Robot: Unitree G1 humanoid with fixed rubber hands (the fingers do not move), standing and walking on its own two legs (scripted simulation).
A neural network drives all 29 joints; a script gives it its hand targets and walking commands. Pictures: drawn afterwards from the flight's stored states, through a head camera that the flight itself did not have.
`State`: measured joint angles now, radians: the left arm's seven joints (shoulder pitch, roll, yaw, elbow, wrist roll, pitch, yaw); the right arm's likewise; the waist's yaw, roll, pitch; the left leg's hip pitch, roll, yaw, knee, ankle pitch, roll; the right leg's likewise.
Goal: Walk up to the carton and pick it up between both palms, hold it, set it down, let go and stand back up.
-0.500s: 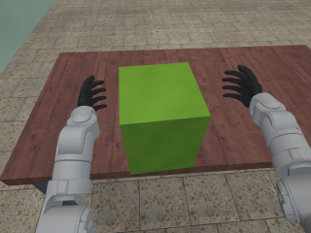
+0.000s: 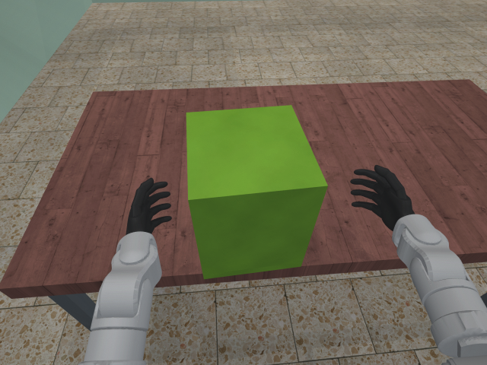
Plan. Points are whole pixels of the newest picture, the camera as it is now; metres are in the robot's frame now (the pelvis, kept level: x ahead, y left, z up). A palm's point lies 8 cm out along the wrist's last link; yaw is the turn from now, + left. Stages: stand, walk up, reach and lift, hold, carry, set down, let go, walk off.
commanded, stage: set down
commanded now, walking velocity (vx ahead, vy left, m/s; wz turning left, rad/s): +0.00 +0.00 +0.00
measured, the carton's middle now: (246, 193) +0.43 +0.01 +0.03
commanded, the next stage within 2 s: let go in 1.92 s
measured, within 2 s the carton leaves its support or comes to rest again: neither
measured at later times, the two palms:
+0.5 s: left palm (142, 276) +0.27 +0.17 +0.03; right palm (404, 271) +0.27 -0.24 +0.03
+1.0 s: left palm (136, 314) +0.23 +0.19 -0.02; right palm (398, 309) +0.22 -0.23 -0.01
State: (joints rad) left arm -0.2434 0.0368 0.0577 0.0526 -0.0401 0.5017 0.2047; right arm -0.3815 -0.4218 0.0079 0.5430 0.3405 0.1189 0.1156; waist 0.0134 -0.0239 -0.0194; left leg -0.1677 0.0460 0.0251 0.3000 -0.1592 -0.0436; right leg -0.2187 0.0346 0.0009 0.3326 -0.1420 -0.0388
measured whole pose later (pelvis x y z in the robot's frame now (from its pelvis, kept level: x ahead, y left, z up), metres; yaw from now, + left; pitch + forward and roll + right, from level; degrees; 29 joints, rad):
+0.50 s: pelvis +0.00 +0.00 +0.00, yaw -2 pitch +1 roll +1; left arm 0.03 0.03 -0.01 0.10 0.00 0.22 0.21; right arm -0.02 -0.36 0.00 0.42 0.30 -0.08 0.13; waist 0.03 -0.04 0.00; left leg -0.12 0.05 0.04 0.27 -0.16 -0.04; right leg -0.19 0.04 0.03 0.32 -0.14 -0.04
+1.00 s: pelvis +0.01 +0.01 +0.00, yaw -2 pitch -2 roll +0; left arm 0.16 0.04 -0.03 0.21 0.03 0.12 0.18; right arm 0.15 -0.31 -0.01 0.42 0.21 -0.13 0.12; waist 0.05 -0.04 0.04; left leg -0.07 0.04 0.04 0.29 -0.19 -0.03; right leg -0.13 0.04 0.03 0.32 -0.15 -0.03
